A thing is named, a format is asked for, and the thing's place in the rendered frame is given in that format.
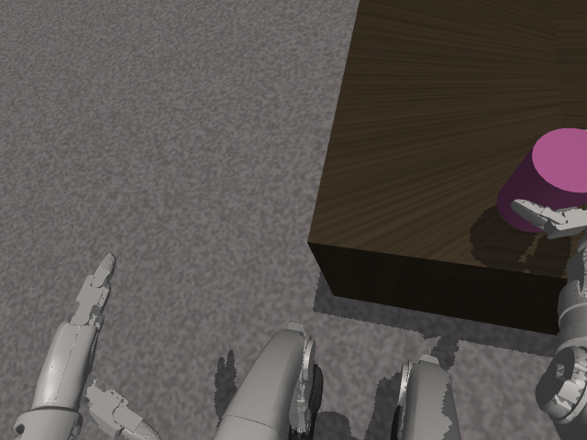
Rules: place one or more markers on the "left robot foot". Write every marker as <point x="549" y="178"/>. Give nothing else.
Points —
<point x="314" y="405"/>

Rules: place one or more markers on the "left robot hand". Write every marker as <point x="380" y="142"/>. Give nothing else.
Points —
<point x="65" y="379"/>

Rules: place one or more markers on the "left robot arm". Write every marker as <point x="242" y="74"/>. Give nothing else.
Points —
<point x="49" y="423"/>

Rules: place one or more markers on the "can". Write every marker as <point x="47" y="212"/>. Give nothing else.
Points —
<point x="553" y="174"/>

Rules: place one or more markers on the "right robot arm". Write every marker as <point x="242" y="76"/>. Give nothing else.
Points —
<point x="562" y="390"/>

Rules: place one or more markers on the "right robot hand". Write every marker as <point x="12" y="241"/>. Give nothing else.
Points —
<point x="561" y="223"/>

